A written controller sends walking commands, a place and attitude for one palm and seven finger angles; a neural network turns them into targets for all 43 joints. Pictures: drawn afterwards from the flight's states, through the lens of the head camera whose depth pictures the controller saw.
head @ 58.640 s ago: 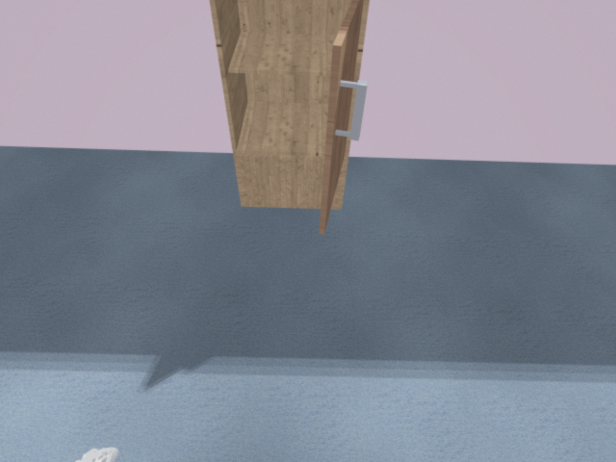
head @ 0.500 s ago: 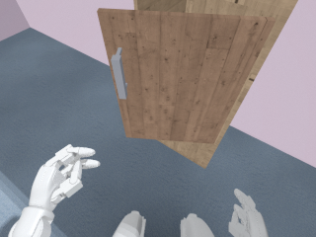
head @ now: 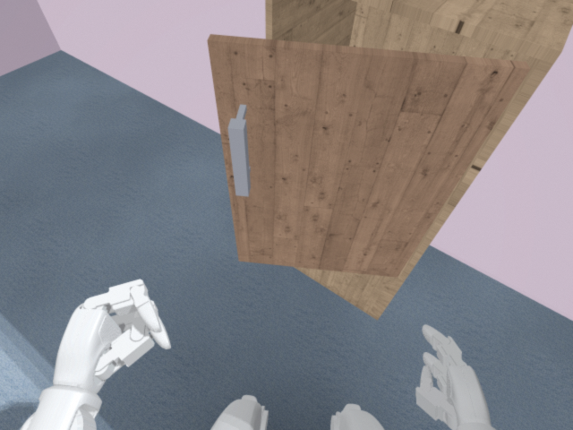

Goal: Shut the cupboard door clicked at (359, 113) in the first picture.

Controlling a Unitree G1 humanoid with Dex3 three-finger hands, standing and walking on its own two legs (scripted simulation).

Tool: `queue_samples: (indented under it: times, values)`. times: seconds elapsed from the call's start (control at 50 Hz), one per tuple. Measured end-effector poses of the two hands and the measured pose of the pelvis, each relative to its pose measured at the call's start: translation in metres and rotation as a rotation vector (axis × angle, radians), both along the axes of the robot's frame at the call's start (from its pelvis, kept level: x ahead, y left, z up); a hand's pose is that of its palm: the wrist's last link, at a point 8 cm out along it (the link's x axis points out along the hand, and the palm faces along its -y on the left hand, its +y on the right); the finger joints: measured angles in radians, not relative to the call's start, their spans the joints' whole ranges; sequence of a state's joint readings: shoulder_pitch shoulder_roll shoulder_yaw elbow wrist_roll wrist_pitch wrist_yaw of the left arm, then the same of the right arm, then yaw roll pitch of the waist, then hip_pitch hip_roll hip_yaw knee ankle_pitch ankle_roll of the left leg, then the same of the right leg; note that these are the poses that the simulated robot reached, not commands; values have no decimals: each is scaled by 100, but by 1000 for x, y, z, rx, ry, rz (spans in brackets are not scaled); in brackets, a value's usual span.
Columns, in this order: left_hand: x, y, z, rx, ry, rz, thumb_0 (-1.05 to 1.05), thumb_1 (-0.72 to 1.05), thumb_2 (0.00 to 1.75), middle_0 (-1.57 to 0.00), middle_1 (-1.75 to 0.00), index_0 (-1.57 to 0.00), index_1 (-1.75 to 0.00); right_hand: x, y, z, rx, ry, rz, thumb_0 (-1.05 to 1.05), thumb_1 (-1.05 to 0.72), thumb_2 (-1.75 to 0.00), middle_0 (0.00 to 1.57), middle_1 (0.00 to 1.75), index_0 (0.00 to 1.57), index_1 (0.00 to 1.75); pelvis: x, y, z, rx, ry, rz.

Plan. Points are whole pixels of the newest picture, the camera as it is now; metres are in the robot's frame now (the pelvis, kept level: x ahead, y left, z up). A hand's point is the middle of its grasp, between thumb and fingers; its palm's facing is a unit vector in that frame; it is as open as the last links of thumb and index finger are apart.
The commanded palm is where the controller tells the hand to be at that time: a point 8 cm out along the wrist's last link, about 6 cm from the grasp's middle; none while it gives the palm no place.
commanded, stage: raise the hand and make a fist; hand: left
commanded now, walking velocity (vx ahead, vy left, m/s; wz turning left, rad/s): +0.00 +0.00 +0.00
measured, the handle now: (242, 152) +0.52 +0.12 +0.07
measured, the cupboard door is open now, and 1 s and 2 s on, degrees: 30 30 30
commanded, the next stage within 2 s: bring the fist close to the handle in 0.72 s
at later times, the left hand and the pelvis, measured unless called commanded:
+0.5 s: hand (174, 311) +0.24 +0.16 +0.08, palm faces -0.01 -1.00 -0.05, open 3.1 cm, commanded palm +0.22 +0.21 +0.08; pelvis +0.02 -0.03 +0.01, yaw +0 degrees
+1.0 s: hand (192, 298) +0.26 +0.14 +0.07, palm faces -0.03 -1.00 -0.04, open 3.1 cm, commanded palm +0.25 +0.19 +0.08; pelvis +0.01 -0.03 +0.01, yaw +0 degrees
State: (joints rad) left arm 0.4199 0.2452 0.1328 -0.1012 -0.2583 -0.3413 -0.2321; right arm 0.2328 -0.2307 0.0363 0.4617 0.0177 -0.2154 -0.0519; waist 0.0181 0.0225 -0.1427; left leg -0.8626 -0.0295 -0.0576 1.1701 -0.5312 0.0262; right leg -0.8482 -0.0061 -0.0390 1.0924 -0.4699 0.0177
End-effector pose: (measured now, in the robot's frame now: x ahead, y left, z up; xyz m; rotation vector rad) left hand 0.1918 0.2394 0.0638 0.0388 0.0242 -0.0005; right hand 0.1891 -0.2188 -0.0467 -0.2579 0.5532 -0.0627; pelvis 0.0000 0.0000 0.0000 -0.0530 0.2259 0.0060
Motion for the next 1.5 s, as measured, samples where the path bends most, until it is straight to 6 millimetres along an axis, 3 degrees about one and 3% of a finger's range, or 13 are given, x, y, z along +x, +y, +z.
queue_samples:
  times: [0.16,0.56,0.9,1.12,1.5]
  values:
    - [11,-4,6,7,9,-1,1,90,90,-124,-144,-124,-144,6,-1,-2,22,24,8,1,-90,-90,21,30,21,30,8,-7,4,5,2,2]
    - [29,-29,14,10,7,-11,1,90,90,-130,-150,-129,-150,-18,-51,-8,10,97,-102,1,-90,-90,21,30,20,29,17,-29,11,32,-3,-10]
    - [30,-35,11,10,6,-10,2,89,90,-130,-150,-130,-150,-7,-46,-9,30,74,-77,1,-90,-90,21,30,20,29,16,-32,10,33,-4,-6]
    - [78,-52,12,-6,-24,-52,2,89,90,-130,-150,-130,-150,-14,-39,-14,33,106,-83,1,-90,-90,21,30,21,30,14,-26,10,33,3,-10]
    - [141,-71,14,-7,-46,-35,2,89,90,-130,-150,-130,-150,-43,-48,-25,28,244,-133,1,-90,-90,21,30,20,29,15,-23,15,41,11,-26]
